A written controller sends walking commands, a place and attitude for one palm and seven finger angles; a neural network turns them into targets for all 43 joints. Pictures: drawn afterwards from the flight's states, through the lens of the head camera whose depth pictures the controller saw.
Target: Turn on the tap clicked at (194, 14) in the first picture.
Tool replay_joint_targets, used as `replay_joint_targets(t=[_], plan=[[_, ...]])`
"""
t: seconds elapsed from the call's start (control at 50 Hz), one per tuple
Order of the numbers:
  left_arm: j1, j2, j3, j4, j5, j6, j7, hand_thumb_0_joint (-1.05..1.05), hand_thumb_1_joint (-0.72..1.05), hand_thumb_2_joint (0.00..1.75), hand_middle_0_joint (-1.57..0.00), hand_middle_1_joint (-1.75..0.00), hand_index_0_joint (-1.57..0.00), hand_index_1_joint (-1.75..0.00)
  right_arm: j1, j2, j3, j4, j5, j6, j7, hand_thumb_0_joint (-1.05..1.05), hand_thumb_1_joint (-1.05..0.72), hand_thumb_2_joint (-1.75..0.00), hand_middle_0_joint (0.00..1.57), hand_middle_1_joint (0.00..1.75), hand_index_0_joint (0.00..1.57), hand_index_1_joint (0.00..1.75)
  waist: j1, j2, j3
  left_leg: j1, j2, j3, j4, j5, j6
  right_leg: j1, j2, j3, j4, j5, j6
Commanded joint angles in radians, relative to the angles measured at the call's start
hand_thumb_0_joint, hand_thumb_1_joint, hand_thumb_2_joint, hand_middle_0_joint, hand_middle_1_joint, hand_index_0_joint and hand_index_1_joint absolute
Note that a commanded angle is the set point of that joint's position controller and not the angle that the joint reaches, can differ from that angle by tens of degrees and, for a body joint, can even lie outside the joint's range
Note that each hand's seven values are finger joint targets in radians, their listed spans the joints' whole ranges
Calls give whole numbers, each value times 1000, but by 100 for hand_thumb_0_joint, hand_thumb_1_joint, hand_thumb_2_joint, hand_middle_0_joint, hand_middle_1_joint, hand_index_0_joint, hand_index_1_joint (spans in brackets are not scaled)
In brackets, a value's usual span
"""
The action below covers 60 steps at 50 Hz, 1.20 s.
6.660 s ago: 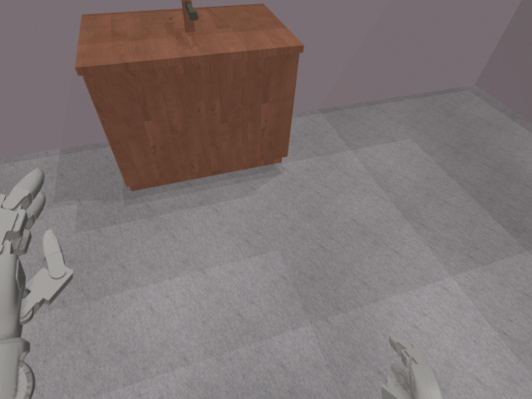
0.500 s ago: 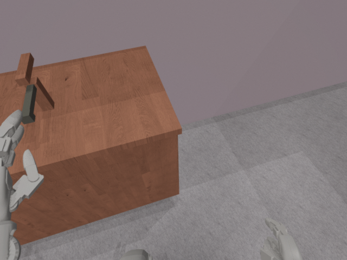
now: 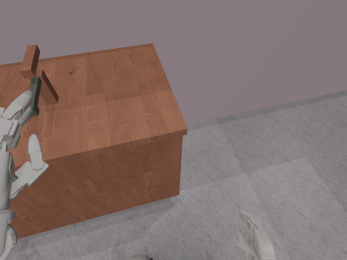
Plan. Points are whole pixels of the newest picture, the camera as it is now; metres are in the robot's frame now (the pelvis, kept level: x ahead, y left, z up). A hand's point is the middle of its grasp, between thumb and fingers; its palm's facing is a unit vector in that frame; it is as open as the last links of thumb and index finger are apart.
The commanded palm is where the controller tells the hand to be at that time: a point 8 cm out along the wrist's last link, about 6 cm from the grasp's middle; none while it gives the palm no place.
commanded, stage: come to a stop and stand still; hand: left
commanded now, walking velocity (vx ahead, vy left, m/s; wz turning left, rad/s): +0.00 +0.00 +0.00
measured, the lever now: (30, 109) +0.44 +0.44 +0.05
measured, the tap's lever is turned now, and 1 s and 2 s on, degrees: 0 0 0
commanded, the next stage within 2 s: look again from close up in 1.10 s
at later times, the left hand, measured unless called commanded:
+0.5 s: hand (31, 153) +0.24 +0.26 +0.18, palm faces +0.36 -0.87 -0.32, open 7.4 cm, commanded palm +0.17 +0.29 +0.18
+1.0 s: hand (31, 135) +0.28 +0.29 +0.17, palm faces +0.33 -0.88 -0.35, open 7.4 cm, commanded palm +0.22 +0.32 +0.18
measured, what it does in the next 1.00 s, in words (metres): shifts its weight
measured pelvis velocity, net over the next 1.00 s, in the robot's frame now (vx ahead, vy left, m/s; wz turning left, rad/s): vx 0.05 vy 0.05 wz -0.05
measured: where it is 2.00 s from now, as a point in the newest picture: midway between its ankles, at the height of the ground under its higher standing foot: outside the picture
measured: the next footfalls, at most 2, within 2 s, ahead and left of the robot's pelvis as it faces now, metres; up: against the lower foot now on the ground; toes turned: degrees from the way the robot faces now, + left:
none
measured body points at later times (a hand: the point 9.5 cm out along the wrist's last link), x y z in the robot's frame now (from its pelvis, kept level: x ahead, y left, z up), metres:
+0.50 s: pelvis +0.00 +0.02 +0.01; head +0.02 +0.06 +0.46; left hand +0.21 +0.31 +0.19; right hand +0.16 -0.22 -0.05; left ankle +0.06 +0.13 -0.73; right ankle +0.00 -0.08 -0.73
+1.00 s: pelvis +0.05 +0.05 +0.01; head +0.07 +0.08 +0.46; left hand +0.25 +0.33 +0.19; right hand +0.24 -0.17 -0.05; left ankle +0.06 +0.13 -0.73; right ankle +0.01 -0.08 -0.73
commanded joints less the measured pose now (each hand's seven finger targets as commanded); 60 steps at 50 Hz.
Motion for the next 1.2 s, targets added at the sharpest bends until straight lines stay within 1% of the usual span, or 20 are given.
replay_joint_targets(t=[0.0,0.02,0.04,0.06,0.1,0.12,0.18,0.2,0.22,0.26,0.32,0.38,0.44,0.54,0.6,0.72,0.84,0.94,1.1,1.18], plan=[[-179,248,273,164,-49,-104,-6,0,90,90,-20,-30,-20,-30,-16,-156,-92,-132,18,-65,-29,0,-90,-90,20,30,20,30,11,-110,-185,76,-52,-33,28,31,14,-10,-225,316,-170,373,1],[-145,117,185,261,-56,-88,-15,0,90,90,-20,-30,-20,-30,-2,-165,-98,-140,36,-65,-17,0,-90,-90,20,30,20,30,1,-17,-234,109,-52,-24,-33,66,14,62,-225,309,-108,426,-4],[-183,168,177,113,-68,-100,-21,0,90,90,-20,-30,-20,-30,-16,-188,-92,-138,34,-64,-13,0,-90,-90,20,30,20,30,9,37,-261,151,-51,-38,-57,86,29,57,-190,256,-91,371,34],[-161,157,160,88,-75,-107,-22,0,90,90,-20,-30,-20,-30,-19,-195,-89,-130,35,-67,-3,0,-90,-90,20,30,20,30,10,-34,-270,152,-42,-58,-60,94,36,54,-176,222,-116,244,61],[-65,118,86,55,-69,-98,-29,0,90,90,-20,-30,-20,-30,-58,-182,-80,-153,43,-66,9,0,-90,-90,20,30,20,30,24,-147,-213,129,-55,-53,-41,3,51,-4,-173,229,-199,67,95],[-31,89,52,49,-75,-95,-29,0,90,90,-20,-30,-20,-30,-65,-174,-78,-165,50,-72,12,0,-90,-90,20,30,20,30,21,-171,-175,115,-65,-55,-42,-50,51,-37,-181,237,-238,-42,83],[-50,145,85,-1,-56,-89,-14,0,90,90,-20,-30,-20,-30,-63,-185,-72,-160,37,-70,-4,0,-90,-90,20,30,20,30,9,-259,-112,92,-89,-57,-3,-104,40,-136,-190,269,-327,-326,44],[-82,169,108,-33,-51,-92,-7,0,90,90,-20,-30,-20,-30,-67,-185,-68,-158,31,-73,-11,0,-90,-90,20,30,20,30,5,-233,-108,99,-95,-58,6,-92,39,-152,-189,274,-329,-349,28],[-159,220,143,-105,-49,-100,5,0,90,90,-20,-30,-20,-30,-73,-193,-65,-149,29,-74,-18,0,-90,-90,20,30,20,30,-6,-174,-106,118,-92,-65,-20,-84,34,-158,-190,251,-310,-344,7],[-196,206,144,-107,-43,-112,13,0,90,90,-20,-30,-20,-30,-77,-191,-63,-144,18,-83,-29,0,-90,-90,20,30,20,30,-10,-54,-108,173,-97,-79,-69,-74,38,-172,-138,223,-289,-314,16],[-279,235,158,-185,-39,-133,21,0,90,90,-20,-30,-20,-30,-78,-199,-67,-147,16,-88,-33,0,-90,-90,20,30,20,30,-13,84,-81,133,-74,-124,-150,-148,44,-105,-100,207,-275,-275,29],[-231,180,125,-158,-30,-144,12,0,90,90,-20,-30,-20,-30,-71,-205,-70,-150,12,-97,-21,0,-90,-90,20,30,20,30,-9,169,-85,64,-59,-153,-213,-239,52,-4,-54,178,-237,-211,37],[-140,135,103,-123,-30,-147,2,0,90,90,-20,-30,-20,-30,-68,-199,-66,-150,10,-104,-7,0,-90,-90,20,30,20,30,-3,131,-125,28,-45,-172,-247,-228,48,84,-31,139,-189,-92,35],[-32,97,89,-58,-40,-126,-9,0,90,90,-20,-30,-20,-30,-54,-200,-66,-142,11,-94,6,0,-90,-90,20,30,20,30,-4,26,-178,80,-39,-174,-236,-79,36,85,-32,126,-189,23,36],[-51,124,111,-70,-43,-116,-9,0,90,90,-20,-30,-20,-30,-60,-198,-63,-137,11,-81,2,0,-90,-90,20,30,20,30,-7,-5,-211,123,-39,-163,-214,28,35,89,-36,116,-187,115,41],[-147,162,121,-202,-45,-109,-5,0,90,90,-20,-30,-20,-30,-75,-191,-56,-143,11,-66,-7,0,-90,-90,20,30,20,30,-11,49,-310,248,-44,-144,-140,369,28,125,-42,87,-136,302,45],[-86,131,107,-179,-49,-91,1,0,90,90,-20,-30,-20,-30,-68,-186,-61,-147,15,-42,0,0,-90,-90,20,30,20,30,-13,64,-310,284,-41,-135,-117,477,1,107,-30,74,-125,323,43],[-41,113,103,-120,-55,-77,-1,0,90,90,-20,-30,-20,-30,-71,-190,-65,-156,20,-11,0,0,-90,-90,20,30,20,30,-16,72,-263,229,-41,-134,-146,418,-12,104,-30,70,-138,278,42],[-56,130,106,-128,-58,-81,4,0,90,90,-20,-30,-20,-30,-83,-195,-67,-171,23,2,-13,0,-90,-90,20,30,20,30,-14,33,-246,172,-55,-138,-186,219,8,128,-40,78,-181,223,44],[-70,136,104,-126,-55,-86,9,0,90,90,-20,-30,-20,-30,-87,-198,-67,-167,22,-5,-20,0,-90,-90,20,30,20,30,-14,57,-228,162,-62,-135,-201,117,18,117,-42,85,-200,183,45]])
